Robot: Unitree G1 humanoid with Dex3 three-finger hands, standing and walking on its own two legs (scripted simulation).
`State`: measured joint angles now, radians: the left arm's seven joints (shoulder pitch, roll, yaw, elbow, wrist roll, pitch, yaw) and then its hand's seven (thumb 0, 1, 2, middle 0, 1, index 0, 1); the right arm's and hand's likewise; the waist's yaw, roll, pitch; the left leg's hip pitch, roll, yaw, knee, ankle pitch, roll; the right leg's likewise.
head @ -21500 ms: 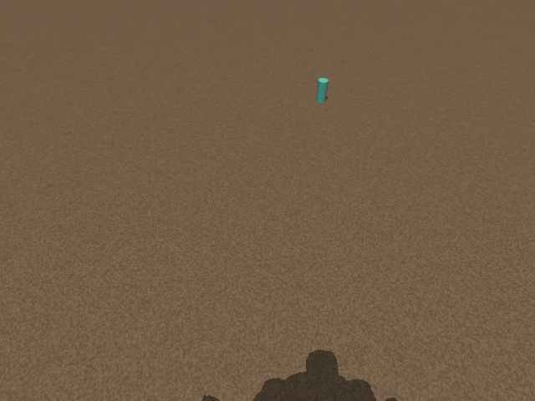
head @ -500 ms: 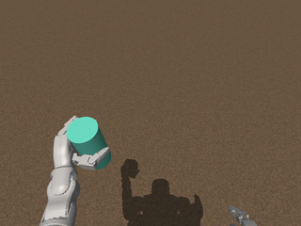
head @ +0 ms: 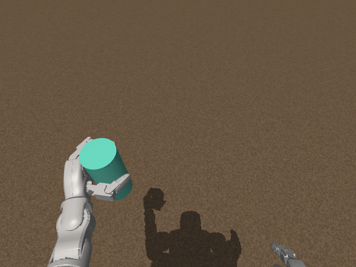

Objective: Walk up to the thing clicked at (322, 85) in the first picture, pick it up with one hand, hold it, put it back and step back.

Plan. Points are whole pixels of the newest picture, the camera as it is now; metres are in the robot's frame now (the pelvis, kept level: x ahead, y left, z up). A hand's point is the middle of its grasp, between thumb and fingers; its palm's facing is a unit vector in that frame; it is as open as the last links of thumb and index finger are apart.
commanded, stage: hold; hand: left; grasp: from the side
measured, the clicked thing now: (109, 171) +0.33 +0.17 +0.04
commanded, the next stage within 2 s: crouch in 0.22 s
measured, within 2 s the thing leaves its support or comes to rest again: neither
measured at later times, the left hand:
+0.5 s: hand (106, 171) +0.33 +0.17 +0.05, palm faces +0.20 -0.98 +0.01, open 9.8 cm
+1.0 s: hand (116, 199) +0.36 +0.20 -0.16, palm faces +0.26 -0.97 -0.02, open 9.8 cm
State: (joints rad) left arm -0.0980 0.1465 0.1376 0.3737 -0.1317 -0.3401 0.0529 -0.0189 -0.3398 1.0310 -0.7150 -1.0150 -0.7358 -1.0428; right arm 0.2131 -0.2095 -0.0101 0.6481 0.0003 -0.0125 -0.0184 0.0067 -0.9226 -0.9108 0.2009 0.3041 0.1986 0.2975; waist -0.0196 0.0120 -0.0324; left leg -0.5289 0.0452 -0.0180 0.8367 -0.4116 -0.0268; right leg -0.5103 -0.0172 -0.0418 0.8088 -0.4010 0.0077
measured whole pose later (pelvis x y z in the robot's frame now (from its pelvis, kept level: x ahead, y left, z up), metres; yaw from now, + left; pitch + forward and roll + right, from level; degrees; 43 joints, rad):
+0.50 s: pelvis +0.00 +0.00 +0.00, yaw +0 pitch +6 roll -1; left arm -0.11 0.14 0.14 0.39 -0.14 -0.34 0.06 -0.02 -0.36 1.05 -0.73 -1.01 -0.75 -1.04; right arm 0.21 -0.21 -0.01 0.65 0.00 -0.02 -0.02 0.01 -0.90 -0.91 0.20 0.30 0.20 0.30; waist -0.02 0.01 -0.04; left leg -0.54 0.04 -0.02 0.84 -0.41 -0.02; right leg -0.52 -0.02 -0.04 0.81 -0.39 0.01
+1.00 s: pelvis -0.04 +0.01 -0.15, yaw -1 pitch +28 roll -2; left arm -0.39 0.23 0.31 0.85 -0.11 -0.71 0.02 -0.02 -0.37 1.07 -0.73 -1.02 -0.75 -1.04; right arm 0.16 -0.25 -0.02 0.68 -0.06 -0.04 0.06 0.00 -0.89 -0.91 0.20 0.30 0.20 0.30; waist -0.07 0.00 -0.19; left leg -1.42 0.05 -0.05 1.57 -0.63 -0.03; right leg -1.40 -0.02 -0.04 1.53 -0.62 0.01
